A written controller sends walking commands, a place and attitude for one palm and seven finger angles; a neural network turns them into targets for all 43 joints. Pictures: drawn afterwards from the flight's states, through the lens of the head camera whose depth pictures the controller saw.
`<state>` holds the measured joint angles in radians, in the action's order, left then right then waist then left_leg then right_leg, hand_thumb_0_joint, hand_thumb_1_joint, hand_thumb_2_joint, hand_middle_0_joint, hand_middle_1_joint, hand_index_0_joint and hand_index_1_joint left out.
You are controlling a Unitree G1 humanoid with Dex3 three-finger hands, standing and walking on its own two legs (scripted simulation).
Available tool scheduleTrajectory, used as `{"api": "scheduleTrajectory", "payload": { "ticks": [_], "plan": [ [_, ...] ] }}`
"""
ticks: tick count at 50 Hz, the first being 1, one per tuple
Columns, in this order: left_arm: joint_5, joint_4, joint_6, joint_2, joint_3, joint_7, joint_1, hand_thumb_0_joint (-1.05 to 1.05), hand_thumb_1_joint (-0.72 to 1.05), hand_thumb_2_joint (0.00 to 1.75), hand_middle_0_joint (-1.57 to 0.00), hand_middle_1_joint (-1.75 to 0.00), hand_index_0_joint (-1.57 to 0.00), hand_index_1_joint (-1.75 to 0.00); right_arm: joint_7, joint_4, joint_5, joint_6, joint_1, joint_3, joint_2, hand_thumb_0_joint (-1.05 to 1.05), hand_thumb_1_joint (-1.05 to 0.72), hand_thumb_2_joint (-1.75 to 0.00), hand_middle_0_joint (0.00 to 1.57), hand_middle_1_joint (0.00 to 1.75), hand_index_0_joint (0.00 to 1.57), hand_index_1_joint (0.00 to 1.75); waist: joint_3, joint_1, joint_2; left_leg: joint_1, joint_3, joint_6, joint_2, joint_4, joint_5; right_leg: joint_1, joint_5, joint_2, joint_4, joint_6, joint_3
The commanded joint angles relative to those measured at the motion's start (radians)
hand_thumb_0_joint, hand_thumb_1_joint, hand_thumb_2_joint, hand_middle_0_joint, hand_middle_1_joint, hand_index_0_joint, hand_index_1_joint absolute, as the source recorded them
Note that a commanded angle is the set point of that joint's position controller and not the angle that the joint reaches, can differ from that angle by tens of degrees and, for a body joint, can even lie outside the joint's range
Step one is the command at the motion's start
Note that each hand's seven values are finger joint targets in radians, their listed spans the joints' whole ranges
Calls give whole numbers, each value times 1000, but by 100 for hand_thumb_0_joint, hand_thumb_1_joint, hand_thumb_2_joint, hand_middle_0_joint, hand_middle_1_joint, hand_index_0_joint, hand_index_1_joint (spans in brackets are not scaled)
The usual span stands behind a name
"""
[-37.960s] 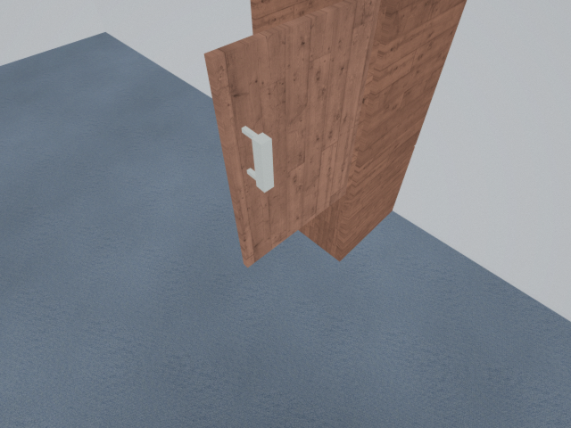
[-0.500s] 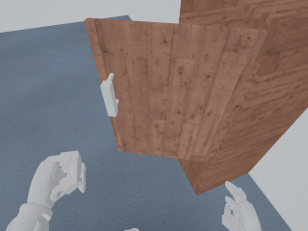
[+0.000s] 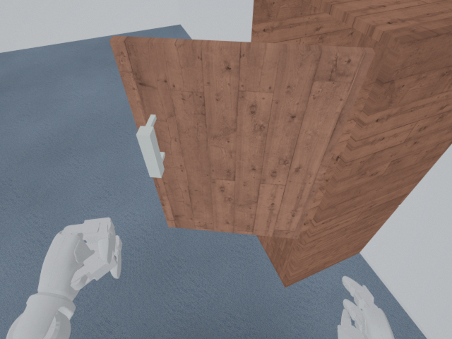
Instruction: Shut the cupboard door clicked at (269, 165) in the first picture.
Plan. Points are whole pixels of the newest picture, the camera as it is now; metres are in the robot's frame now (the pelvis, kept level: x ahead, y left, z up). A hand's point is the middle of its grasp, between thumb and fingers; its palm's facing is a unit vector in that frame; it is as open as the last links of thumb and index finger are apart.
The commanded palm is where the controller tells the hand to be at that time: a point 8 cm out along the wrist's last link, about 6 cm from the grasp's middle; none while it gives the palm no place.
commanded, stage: bring the fist close to the handle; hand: left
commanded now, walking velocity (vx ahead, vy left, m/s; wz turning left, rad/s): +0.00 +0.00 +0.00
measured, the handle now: (154, 146) +0.46 +0.18 +0.08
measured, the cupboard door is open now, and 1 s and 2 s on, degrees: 61 61 59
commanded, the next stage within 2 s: push the door shut along its arc in 1.50 s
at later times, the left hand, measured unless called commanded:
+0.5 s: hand (131, 223) +0.28 +0.17 +0.09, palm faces -0.05 -1.00 -0.06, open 3.1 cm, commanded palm +0.26 +0.23 +0.09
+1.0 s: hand (148, 195) +0.34 +0.16 +0.09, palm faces -0.04 -1.00 -0.04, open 3.1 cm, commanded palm +0.32 +0.21 +0.09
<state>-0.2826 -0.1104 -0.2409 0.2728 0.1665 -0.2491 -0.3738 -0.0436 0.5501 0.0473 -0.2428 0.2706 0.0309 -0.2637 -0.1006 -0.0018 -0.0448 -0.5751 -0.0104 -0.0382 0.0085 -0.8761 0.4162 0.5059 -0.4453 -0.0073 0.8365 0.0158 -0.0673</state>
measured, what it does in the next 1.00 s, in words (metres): stands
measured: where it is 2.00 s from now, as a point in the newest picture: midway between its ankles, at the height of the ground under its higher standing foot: outside the picture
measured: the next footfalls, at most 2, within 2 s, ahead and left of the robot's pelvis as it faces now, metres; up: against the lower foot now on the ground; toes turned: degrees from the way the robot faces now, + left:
none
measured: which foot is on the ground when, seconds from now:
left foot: down 0.00-1.00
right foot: down 0.00-1.00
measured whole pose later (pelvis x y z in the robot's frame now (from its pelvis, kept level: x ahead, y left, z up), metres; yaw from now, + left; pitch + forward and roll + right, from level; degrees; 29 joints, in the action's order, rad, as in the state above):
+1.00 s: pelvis +0.00 -0.01 +0.00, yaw -1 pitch +8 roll +0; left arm -0.24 0.34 -0.23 0.27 0.17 -0.21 0.13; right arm -0.04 0.60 0.05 -0.13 0.25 0.03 -0.26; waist -0.08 -0.02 -0.03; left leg -0.56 -0.03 -0.03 0.00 -0.82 0.39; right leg 0.52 -0.43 -0.01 0.81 0.03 -0.05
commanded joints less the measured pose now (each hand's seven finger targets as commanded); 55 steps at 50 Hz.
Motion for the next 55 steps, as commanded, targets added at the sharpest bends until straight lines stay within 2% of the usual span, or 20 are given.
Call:
{"api": "scheduleTrajectory", "payload": {
  "ticks": [1, 5, 9, 11, 12, 16, 19, 21, 24, 27, 31, 33, 36, 42, 45, 47, 48, 51, 52, 55],
  "plan": [
    [-28, -197, -57, 125, 82, -1, 89, 0, 90, 90, -130, -150, -130, -150, -15, -162, 6, -56, -78, -52, -113, 0, -90, -90, 20, 30, 20, 30, -121, -6, 11, 122, 54, 15, -15, 143, -210, -13, 222, -2, -127, 0, 11],
    [-32, -207, -57, 130, 89, -4, 96, 0, 90, 90, -130, -150, -130, -150, -16, -164, 5, -52, -81, -52, -111, 0, -90, -90, 20, 30, 20, 30, -133, -4, 2, 124, 49, 13, -12, 136, -216, -21, 233, 0, -131, -2, 19],
    [-26, -169, -64, 140, 78, -3, 246, 0, 90, 90, -130, -150, -130, -150, -24, -144, 3, -46, -78, -46, -119, 0, -90, -90, 20, 30, 20, 30, -97, -35, 21, 108, 51, 9, -12, 127, -164, 19, 176, 1, -145, -8, 33],
    [-27, -136, -65, 141, 79, -4, 285, 0, 90, 90, -130, -150, -130, -150, -28, -138, 4, -46, -82, -44, -117, 0, -90, -90, 20, 30, 20, 30, -103, -29, 2, 114, 53, 10, -11, 132, -152, 20, 157, 2, -148, -5, 35],
    [-24, -118, -59, 162, 91, -6, 301, 0, 90, 90, -130, -150, -130, -150, -30, -133, 2, -44, -77, -45, -122, 0, -90, -90, 20, 30, 20, 30, -112, -30, 34, 109, 53, 6, -12, 128, -160, 5, 163, 2, -153, -6, 43],
    [-25, -53, -42, 167, 91, -18, 390, 0, 90, 90, -130, -150, -130, -150, -34, -128, 7, -37, -82, -43, -121, 0, -90, -90, 20, 30, 20, 30, -147, -21, -2, 127, 48, 9, -8, 137, -173, -14, 177, 8, -153, -4, 47],
    [-31, 15, -27, 196, 129, -19, 409, 0, 90, 90, -130, -150, -130, -150, -33, -122, 6, -26, -76, -45, -123, 0, -90, -90, 20, 30, 20, 30, -164, -13, 50, 113, 39, 9, -7, 133, -201, -51, 222, 14, -163, -11, 63],
    [-29, 16, -29, 175, 110, -21, 423, 0, 90, 90, -130, -150, -130, -150, -28, -129, 7, -22, -80, -45, -118, 0, -90, -90, 20, 30, 20, 30, -185, -8, 14, 134, 32, 9, -5, 135, -237, -63, 274, 15, -154, -10, 60],
    [-30, 47, -28, 189, 135, -14, 418, 0, 90, 90, -130, -150, -130, -150, -23, -129, 6, -13, -74, -49, -119, 0, -90, -90, 20, 30, 20, 30, -182, -1, 29, 127, 26, 12, -5, 136, -259, -79, 317, 16, -152, -12, 64],
    [-23, 54, -34, 170, 114, -3, 444, 0, 90, 90, -130, -150, -130, -150, -19, -129, 5, -7, -68, -53, -122, 0, -90, -90, 20, 30, 20, 30, -175, -8, 59, 132, 25, 9, -8, 134, -274, -76, 340, 14, -152, -14, 62],
    [-8, 59, -46, 165, 100, 8, 514, 0, 90, 90, -130, -150, -130, -150, -17, -122, 5, 4, -62, -57, -122, 0, -90, -90, 20, 30, 20, 30, -191, -15, 10, 160, 22, 11, -8, 141, -284, -56, 339, 8, -140, -9, 50],
    [-2, 77, -47, 176, 102, 16, 553, 0, 90, 90, -130, -150, -130, -150, -17, -114, 4, 10, -59, -58, -124, 0, -90, -90, 20, 30, 20, 30, -194, -21, 32, 153, 22, 10, -9, 138, -279, -62, 340, 10, -142, -11, 56],
    [4, 76, -61, 151, 74, 25, 618, 0, 90, 90, -130, -150, -130, -150, -16, -108, 5, 14, -60, -60, -121, 0, -90, -90, 20, 30, 20, 30, -221, -24, 5, 187, 26, 12, -11, 143, -284, -48, 329, 6, -136, -6, 48],
    [17, 170, -54, 159, 83, 42, 641, 0, 90, 90, -130, -150, -130, -150, -9, -96, 3, 42, -54, -58, -125, 0, -90, -90, 20, 30, 20, 30, -207, -20, 42, 173, 23, 11, -14, 149, -296, -62, 350, 6, -141, -6, 50],
    [23, 206, -50, 145, 65, 47, 726, 0, 90, 90, -130, -150, -130, -150, -7, -90, 6, 57, -51, -57, -123, 0, -90, -90, 20, 30, 20, 30, -206, -31, 20, 181, 23, 15, -13, 155, -286, -47, 340, 5, -141, -4, 47],
    [27, 247, -51, 176, 89, 55, 770, 0, 90, 90, -130, -150, -130, -150, -9, -80, 6, 66, -45, -59, -128, 0, -90, -90, 20, 30, 20, 30, -191, -36, 55, 173, 24, 12, -18, 154, -269, -42, 322, 4, -151, -5, 51],
    [27, 264, -52, 153, 71, 55, 795, 0, 90, 90, -130, -150, -130, -150, -8, -83, 5, 70, -43, -58, -126, 0, -90, -90, 20, 30, 20, 30, -204, -40, 68, 173, 23, 11, -15, 155, -267, -46, 325, 5, -150, -7, 52],
    [31, 284, -67, 153, 68, 55, 852, 0, 90, 90, -130, -150, -130, -150, -5, -78, 6, 76, -38, -59, -124, 0, -90, -90, 20, 30, 20, 30, -237, -35, 9, 201, 23, 15, -15, 156, -284, -43, 332, 4, -144, 0, 50],
    [37, 292, -71, 179, 82, 59, 876, 0, 90, 90, -130, -150, -130, -150, -6, -73, 3, 81, -32, -61, -130, 0, -90, -90, 20, 30, 20, 30, -249, -39, 35, 197, 26, 13, -17, 150, -294, -55, 344, 4, -140, -1, 53],
    [40, 345, -75, 142, 49, 58, 933, 0, 90, 90, -130, -150, -130, -150, -2, -66, 6, 90, -25, -61, -125, 0, -90, -90, 20, 30, 20, 30, -235, -48, 20, 203, 29, 17, -19, 155, -290, -27, 335, 0, -139, 1, 45]
  ]
}}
